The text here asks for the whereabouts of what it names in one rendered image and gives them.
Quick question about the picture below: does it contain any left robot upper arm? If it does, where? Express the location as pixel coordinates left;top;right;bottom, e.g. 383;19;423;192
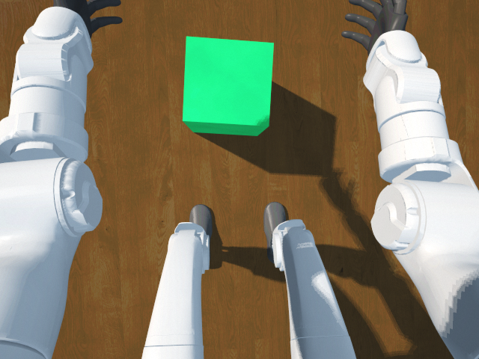
0;157;103;359

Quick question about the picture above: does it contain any right robot hand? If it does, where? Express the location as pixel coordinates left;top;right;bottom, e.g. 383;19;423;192
341;0;408;56

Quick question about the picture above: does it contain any left robot foot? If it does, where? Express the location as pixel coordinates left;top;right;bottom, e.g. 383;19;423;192
189;204;213;239

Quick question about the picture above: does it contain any left robot forearm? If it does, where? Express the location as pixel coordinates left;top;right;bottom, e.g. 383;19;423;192
0;7;94;163

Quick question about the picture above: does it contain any carton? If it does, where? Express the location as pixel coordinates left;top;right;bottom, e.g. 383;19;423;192
183;36;274;136

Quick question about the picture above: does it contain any left robot hand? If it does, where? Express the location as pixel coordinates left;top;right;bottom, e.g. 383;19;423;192
53;0;123;38

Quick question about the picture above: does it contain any right robot forearm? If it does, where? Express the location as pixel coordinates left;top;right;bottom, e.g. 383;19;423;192
363;30;479;193

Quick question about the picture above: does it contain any right robot upper arm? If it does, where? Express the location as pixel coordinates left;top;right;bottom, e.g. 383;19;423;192
371;179;479;359

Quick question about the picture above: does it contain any right robot thigh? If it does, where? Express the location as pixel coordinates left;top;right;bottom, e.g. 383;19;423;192
272;227;356;359

